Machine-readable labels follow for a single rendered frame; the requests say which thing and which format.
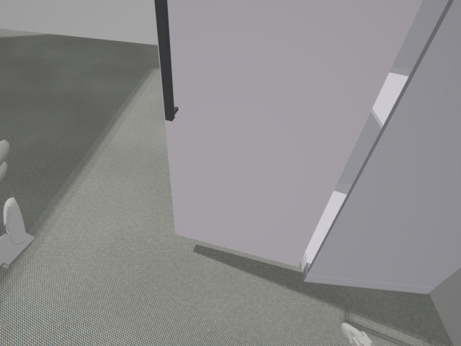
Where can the robot right hand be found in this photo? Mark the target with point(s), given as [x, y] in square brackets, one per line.
[356, 338]

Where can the robot left hand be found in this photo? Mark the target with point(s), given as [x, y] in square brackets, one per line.
[16, 241]

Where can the fridge door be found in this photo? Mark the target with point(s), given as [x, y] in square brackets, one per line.
[272, 98]

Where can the handle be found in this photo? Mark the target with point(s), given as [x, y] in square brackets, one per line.
[162, 21]

